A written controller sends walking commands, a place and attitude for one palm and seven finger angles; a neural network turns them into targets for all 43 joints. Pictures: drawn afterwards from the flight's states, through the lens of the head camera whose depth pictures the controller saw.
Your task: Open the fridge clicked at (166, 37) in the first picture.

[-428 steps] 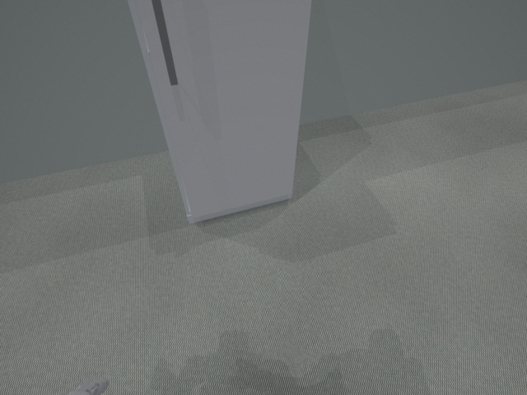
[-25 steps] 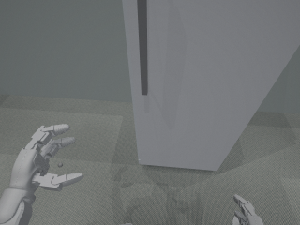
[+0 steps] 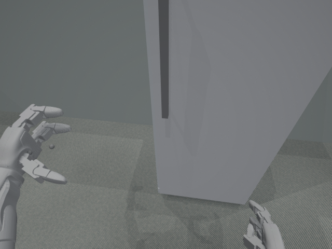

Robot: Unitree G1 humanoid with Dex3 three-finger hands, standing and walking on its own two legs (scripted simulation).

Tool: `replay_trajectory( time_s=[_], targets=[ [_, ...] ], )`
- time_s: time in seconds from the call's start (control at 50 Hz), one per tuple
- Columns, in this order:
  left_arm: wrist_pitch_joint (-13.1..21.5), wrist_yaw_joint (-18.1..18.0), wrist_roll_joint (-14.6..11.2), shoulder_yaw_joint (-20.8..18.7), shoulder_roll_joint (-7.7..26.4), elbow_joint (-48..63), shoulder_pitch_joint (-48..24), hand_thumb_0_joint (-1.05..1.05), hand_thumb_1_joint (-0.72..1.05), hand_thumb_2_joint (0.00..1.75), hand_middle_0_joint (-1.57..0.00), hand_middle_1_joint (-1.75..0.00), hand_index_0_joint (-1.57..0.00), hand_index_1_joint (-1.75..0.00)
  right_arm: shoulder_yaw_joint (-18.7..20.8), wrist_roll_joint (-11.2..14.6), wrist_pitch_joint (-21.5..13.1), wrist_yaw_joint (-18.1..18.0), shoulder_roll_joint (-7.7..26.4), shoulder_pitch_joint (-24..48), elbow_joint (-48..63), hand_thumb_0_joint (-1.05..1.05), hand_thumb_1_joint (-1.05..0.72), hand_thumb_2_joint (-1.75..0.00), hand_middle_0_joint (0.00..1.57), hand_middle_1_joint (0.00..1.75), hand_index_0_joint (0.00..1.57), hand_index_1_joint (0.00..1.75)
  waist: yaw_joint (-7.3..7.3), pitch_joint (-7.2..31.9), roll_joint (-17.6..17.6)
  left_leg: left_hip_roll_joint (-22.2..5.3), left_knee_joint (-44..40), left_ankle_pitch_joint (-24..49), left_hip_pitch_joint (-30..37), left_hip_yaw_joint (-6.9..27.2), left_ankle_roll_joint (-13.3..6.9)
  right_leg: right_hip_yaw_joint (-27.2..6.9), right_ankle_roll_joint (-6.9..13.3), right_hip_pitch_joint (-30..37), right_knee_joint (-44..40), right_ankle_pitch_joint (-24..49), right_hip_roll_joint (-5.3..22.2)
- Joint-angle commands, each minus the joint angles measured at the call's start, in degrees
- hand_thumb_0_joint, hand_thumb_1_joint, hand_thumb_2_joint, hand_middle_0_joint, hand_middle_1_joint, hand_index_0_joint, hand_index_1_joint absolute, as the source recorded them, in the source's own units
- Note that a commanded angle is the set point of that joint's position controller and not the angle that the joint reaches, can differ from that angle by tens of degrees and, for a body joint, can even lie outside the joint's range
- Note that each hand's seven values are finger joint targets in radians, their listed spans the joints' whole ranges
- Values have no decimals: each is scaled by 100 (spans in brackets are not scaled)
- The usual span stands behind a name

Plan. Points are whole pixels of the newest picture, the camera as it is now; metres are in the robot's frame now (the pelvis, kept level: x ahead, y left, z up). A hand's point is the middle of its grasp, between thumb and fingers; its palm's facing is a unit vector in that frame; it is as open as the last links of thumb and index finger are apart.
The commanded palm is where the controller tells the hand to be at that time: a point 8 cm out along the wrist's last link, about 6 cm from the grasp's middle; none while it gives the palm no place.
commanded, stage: raise the hand to about handle height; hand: left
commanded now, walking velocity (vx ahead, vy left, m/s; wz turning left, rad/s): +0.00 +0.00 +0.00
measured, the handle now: (165, 51) +0.55 +0.08 +0.23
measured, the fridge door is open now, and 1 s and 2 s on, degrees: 0 0 0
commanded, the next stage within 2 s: move the hooked fingers beside the handle in 0.60 s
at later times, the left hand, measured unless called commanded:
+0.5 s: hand (57, 136) +0.28 +0.27 +0.17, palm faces +0.08 -1.00 -0.06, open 14.0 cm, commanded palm +0.24 +0.31 +0.17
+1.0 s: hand (80, 124) +0.32 +0.24 +0.16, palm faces +0.01 -1.00 -0.03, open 14.0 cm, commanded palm +0.29 +0.29 +0.17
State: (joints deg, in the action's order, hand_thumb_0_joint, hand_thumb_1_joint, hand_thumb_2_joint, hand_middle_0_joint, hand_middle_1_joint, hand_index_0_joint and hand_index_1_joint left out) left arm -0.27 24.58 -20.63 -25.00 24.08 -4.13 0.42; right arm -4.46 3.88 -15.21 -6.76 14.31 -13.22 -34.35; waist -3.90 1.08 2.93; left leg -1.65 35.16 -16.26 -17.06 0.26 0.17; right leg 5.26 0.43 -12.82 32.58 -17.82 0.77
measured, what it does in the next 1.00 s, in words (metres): stands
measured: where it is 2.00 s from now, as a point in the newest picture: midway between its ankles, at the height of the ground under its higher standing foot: outside the picture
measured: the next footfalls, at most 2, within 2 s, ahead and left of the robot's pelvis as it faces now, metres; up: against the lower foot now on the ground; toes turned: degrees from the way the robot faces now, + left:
none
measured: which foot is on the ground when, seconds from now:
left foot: down 0.00-1.00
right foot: down 0.00-1.00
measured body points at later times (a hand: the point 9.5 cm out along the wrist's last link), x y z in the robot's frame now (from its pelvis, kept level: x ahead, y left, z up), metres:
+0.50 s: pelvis +0.00 -0.01 +0.00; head -0.02 -0.02 +0.45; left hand +0.27 +0.32 +0.17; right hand +0.18 -0.24 -0.06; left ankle +0.03 +0.12 -0.73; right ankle +0.00 -0.11 -0.73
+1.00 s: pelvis +0.00 +0.00 +0.01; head -0.01 -0.02 +0.46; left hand +0.31 +0.29 +0.17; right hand +0.18 -0.23 -0.07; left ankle +0.03 +0.12 -0.73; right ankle +0.00 -0.11 -0.73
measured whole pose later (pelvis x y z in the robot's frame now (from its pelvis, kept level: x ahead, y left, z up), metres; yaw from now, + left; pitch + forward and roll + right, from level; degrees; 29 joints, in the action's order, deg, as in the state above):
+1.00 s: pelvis +0.00 +0.00 +0.01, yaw +0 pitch -2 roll -1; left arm -4.8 22.5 -17.0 -20.9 22.8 -15.3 -13.6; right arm -4.2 4.5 -12.9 -7.4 14.6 -12.5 -35.4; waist -2.2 -0.1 2.8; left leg -1.4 30.6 -14.0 -14.9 -0.3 0.4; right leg 4.7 0.6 -11.6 29.5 -16.2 0.8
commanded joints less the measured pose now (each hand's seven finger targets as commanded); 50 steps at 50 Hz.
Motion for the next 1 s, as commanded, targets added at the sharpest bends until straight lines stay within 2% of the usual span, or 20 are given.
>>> replay_trajectory(
  time_s=[0.0,0.04,0.08,0.12,0.24,0.32,0.4,0.42,0.44,0.52,0.54,0.58,0.62,0.68,0.7,0.74,0.84,0.86,0.88,0.98],
  targets=[
    [209,136,-167,-603,1652,542,-1898,0,-50,30,-30,-120,-30,-120,268,61,-308,-140,751,566,757,0,-90,-90,20,30,20,30,203,638,266,181,-762,594,675,158,-147,-167,36,-251,-749,808,-160],
    [-123,274,-136,-515,1702,70,-1937,0,-50,30,-30,-120,-30,-120,260,100,-243,-142,799,583,765,0,-90,-90,20,30,20,30,193,442,50,190,-805,480,522,149,-165,-239,17,-253,-877,684,-122],
    [-349,359,-86,-480,1815,76,-2211,0,-50,30,-30,-120,-30,-120,267,129,-204,-140,825,640,829,0,-90,-90,20,30,20,30,180,563,139,207,-815,525,586,161,-170,-253,15,-217,-893,702,-96],
    [-433,427,-131,-476,1735,44,-2010,0,-50,30,-30,-120,-30,-120,273,117,-192,-82,808,659,908,0,-90,-90,20,30,20,30,119,716,-64,213,-762,676,606,140,-177,-286,18,-93,-878,837,-94],
    [7,308,-254,-955,1997,705,-1857,0,-50,30,-30,-120,-30,-120,321,54,-229,16,760,704,994,0,-90,-90,20,30,20,30,34,1216,-96,221,-687,980,783,42,-190,-331,7,149,-776,1177,-88],
    [84,135,-195,-982,1984,691,-2013,0,-50,30,-30,-120,-30,-120,333,60,-240,-9,764,667,925,0,-90,-90,20,30,20,30,51,878,71,206,-771,801,735,27,-174,-301,6,-12,-845,934,-115],
    [-68,42,4,-649,1778,673,-2213,0,-50,30,-30,-120,-30,-120,321,86,-230,-80,734,633,932,0,-90,-90,20,30,20,30,148,688,601,206,-886,627,849,32,-169,-263,29,-202,-898,750,-118],
    [-93,57,-14,-617,1754,648,-2171,0,-50,30,-30,-120,-30,-120,319,72,-226,-85,742,613,918,0,-90,-90,20,30,20,30,156,656,315,192,-868,633,815,29,-181,-289,12,-157,-944,758,-123],
    [-106,83,-5,-567,1728,652,-2210,0,-50,30,-30,-120,-30,-120,320,80,-222,-95,759,628,913,0,-90,-90,20,30,20,30,173,713,408,200,-876,629,826,33,-179,-294,12,-122,-930,772,-113],
    [-66,186,-74,-713,1829,686,-2030,0,-50,30,-30,-120,-30,-120,331,66,-223,-90,768,614,925,0,-90,-90,20,30,20,30,112,997,65,198,-827,917,947,38,-201,-266,3,68,-867,1134,-148],
    [-41,203,-93,-764,1874,756,-2112,0,-50,30,-30,-120,-30,-120,322,64,-226,-88,768,638,928,0,-90,-90,20,30,20,30,116,1065,143,216,-837,970,955,41,-198,-259,9,122,-842,1233,-132],
    [-45,219,-108,-762,1838,656,-2066,0,-50,30,-30,-120,-30,-120,314,72,-215,-83,757,633,930,0,-90,-90,20,30,20,30,109,1016,204,222,-843,977,961,34,-186,-235,13,74,-829,1271,-143],
    [-85,235,-135,-779,1809,461,-1937,0,-50,30,-30,-120,-30,-120,315,70,-195,-67,757,624,896,0,-90,-90,20,30,20,30,88,900,31,210,-837,1008,913,32,-187,-226,12,56,-853,1301,-167],
    [-145,223,-91,-629,1700,470,-2099,0,-50,30,-30,-120,-30,-120,309,94,-179,-64,753,637,910,0,-90,-90,20,30,20,30,141,809,182,213,-884,938,912,54,-169,-183,15,-65,-838,1231,-156],
    [-159,218,-69,-368,1486,519,-2288,0,-50,30,-30,-120,-30,-120,305,101,-177,-75,734,655,918,0,-90,-90,20,30,20,30,204,816,244,222,-870,876,966,45,-181,-200,9,-151,-846,1169,-152],
    [-184,173,-60,-242,1416,440,-2568,0,-50,30,-30,-120,-30,-120,315,98,-165,-93,740,616,877,0,-90,-90,20,30,20,30,266,746,34,199,-861,796,973,66,-195,-214,-8,-220,-892,1095,-158],
    [-77,-24,95,55,1331,380,-3387,0,-50,30,-30,-120,-30,-120,294,94,-148,-148,741,622,797,0,-90,-90,20,30,20,30,356,831,78,203,-898,566,1008,129,-201,-234,7,-306,-924,757,-130],
    [-65,-89,136,-128,1512,245,-3351,0,-50,30,-30,-120,-30,-120,308,86,-139,-155,733,593,782,0,-90,-90,20,30,20,30,305,887,139,195,-904,558,1024,132,-192,-235,20,-288,-918,720,-129],
    [-50,-130,187,-58,1454,221,-3413,0,-50,30,-30,-120,-30,-120,295,88,-127,-163,735,612,768,0,-90,-90,20,30,20,30,313,926,245,202,-906,590,1022,116,-180,-229,28,-261,-900,739,-120],
    [0,-338,264,-320,1614,73,-3329,0,-50,30,-30,-120,-30,-120,303,50,-74,-114,712,627,783,0,-90,-90,20,30,20,30,175,1345,142,196,-882,1079,1029,64,-177,-230,52,153,-777,1326,-86]
  ],
)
